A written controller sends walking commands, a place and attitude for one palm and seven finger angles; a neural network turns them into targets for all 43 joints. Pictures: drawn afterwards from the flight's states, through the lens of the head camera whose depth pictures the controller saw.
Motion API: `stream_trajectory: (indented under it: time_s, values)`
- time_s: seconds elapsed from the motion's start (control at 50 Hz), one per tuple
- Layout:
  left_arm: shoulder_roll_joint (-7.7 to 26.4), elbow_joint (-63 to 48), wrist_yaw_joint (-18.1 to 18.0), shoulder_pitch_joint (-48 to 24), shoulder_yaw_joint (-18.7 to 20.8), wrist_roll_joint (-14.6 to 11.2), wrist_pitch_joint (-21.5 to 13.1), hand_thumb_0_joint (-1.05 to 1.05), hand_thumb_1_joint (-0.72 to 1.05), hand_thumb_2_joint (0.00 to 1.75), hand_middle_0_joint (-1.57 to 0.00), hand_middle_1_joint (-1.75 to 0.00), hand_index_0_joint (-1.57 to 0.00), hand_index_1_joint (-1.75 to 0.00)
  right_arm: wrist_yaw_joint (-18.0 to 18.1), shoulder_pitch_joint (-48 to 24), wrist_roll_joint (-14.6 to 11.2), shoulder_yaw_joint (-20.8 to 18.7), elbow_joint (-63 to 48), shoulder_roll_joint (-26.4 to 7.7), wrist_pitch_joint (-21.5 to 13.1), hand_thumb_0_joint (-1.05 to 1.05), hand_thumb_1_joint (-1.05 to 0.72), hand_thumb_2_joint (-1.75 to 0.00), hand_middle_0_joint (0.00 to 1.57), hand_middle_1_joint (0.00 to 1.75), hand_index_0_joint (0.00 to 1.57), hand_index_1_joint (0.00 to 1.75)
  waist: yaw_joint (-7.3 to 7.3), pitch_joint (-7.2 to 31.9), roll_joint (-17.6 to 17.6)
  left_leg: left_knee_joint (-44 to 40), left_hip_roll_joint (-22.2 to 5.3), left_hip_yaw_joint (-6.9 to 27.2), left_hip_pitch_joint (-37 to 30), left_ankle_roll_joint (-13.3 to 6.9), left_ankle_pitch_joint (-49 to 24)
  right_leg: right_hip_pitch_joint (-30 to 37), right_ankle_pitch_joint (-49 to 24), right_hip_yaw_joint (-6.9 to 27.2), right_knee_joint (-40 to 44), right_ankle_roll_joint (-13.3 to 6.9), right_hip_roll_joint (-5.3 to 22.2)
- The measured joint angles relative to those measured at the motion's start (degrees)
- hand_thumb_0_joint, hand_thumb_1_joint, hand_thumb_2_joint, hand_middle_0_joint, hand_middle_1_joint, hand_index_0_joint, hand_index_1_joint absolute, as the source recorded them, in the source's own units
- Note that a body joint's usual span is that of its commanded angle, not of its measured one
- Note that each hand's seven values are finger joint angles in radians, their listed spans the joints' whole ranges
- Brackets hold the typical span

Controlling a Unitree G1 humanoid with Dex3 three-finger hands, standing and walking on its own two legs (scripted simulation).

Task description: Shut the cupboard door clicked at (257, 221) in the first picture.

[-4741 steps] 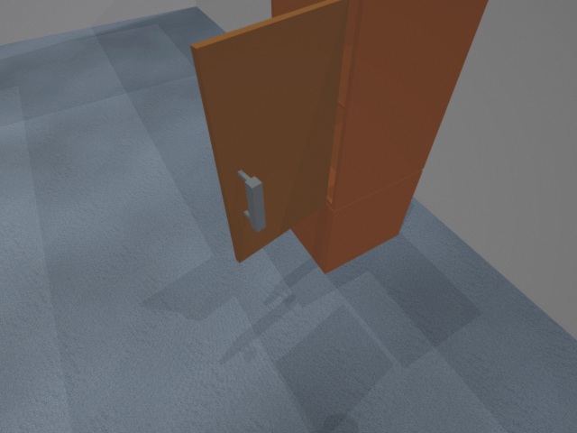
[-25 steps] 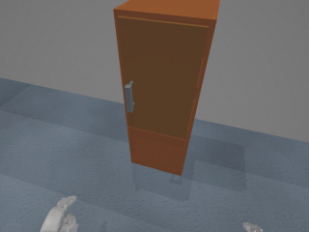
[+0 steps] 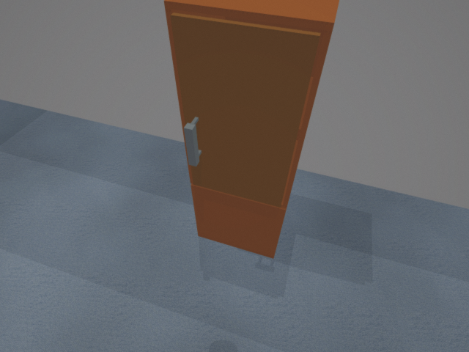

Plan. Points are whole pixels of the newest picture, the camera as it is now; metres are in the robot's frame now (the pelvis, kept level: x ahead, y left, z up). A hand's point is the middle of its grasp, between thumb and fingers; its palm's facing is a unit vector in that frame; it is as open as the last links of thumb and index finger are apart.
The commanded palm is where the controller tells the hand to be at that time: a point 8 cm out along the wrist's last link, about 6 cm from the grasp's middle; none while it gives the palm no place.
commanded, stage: let the arm hang, fingers relaxed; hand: left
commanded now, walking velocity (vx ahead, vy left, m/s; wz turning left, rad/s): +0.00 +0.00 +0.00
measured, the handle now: (194, 141) +0.71 +0.17 -0.10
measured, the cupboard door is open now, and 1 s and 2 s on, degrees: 0 0 0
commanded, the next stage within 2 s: look to check the result in 0.40 s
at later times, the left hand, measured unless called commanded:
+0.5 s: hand out of the picture -0.01 +0.14 -0.18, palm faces +0.07 -0.99 -0.15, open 7.3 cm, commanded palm none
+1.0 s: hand out of the picture -0.02 +0.14 -0.18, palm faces +0.06 -0.99 -0.16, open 7.3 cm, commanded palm none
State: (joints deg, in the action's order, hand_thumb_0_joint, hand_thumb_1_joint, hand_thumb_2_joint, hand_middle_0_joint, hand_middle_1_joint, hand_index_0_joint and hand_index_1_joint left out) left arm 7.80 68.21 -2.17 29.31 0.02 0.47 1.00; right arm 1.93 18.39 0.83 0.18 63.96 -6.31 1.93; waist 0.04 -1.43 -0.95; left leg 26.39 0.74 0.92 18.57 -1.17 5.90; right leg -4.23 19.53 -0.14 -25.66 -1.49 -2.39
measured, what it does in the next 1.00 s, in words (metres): stands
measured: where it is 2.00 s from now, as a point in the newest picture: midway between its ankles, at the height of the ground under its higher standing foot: outside the picture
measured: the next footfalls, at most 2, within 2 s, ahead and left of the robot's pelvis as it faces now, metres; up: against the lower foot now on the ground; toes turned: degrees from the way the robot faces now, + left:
none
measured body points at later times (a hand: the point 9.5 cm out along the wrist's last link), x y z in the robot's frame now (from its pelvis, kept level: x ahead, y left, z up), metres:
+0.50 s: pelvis +0.02 -0.01 +0.00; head +0.02 +0.00 +0.45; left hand -0.01 +0.19 -0.17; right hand +0.00 -0.23 -0.16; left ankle +0.09 +0.10 -0.74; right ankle -0.06 -0.11 -0.74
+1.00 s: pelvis +0.03 -0.01 +0.00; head +0.04 -0.01 +0.45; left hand -0.02 +0.19 -0.16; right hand +0.03 -0.24 -0.16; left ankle +0.09 +0.10 -0.74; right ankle -0.06 -0.11 -0.74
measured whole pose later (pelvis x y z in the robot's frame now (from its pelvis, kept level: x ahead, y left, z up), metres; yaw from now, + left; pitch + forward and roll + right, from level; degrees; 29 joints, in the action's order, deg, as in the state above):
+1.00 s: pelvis +0.03 -0.01 +0.00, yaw +0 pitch -2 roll +0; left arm 6.8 65.3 -2.3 21.7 0.2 0.4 0.0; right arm 2.5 15.0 1.0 0.5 64.5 -8.2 1.0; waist 0.5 -3.0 1.1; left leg 25.8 0.8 0.7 15.2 -0.2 8.5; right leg 0.3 20.6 0.2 -22.4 -2.4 -2.3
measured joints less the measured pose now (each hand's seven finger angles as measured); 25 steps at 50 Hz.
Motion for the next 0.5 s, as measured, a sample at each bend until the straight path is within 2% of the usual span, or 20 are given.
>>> stream_trajectory:
  time_s: [0.1, 0.24, 0.5]
  values:
    - [-1.9, -1.7, -0.2, -3.1, -0.3, 0.1, -0.9, 0.01, 0.92, 0.90, -0.20, -0.30, -0.20, -0.30, 0.3, -0.7, 0.3, 0.0, 1.0, -0.7, 0.0, 0.03, -0.94, -0.90, 0.20, 0.30, 0.20, 0.30, 0.39, 1.3, 0.3, 0.3, 0.3, 0.1, -0.8, 0.1, 0.6, 0.8, 0.8, -0.2, -0.4, -0.1, 0.3]
    - [-3.3, -3.9, -0.2, -7.8, -0.3, 0.1, -1.5, 0.00, 0.91, 0.90, -0.20, -0.30, -0.20, -0.30, 0.3, -0.7, 0.4, 0.0, 0.5, -0.8, -0.8, 0.01, -0.93, -0.90, 0.20, 0.30, 0.20, 0.30, -0.10, 1.6, 1.8, 0.5, 0.1, 0.5, -1.4, 0.6, 1.2, 1.8, 1.0, -0.4, 0.1, -0.6, -0.1]
    - [-1.1, -4.5, -0.2, -9.6, 0.8, -0.1, -1.1, 0.00, 0.91, 0.90, -0.20, -0.30, -0.20, -0.30, 0.6, -0.3, 0.4, 0.3, 0.5, -0.1, -1.0, 0.00, -0.91, -0.90, 0.20, 0.30, 0.20, 0.30, -0.53, -0.7, 1.9, 1.0, -0.5, 0.8, -1.6, 1.1, 2.1, 3.1, 0.8, -0.5, 1.9, -1.1, -0.7]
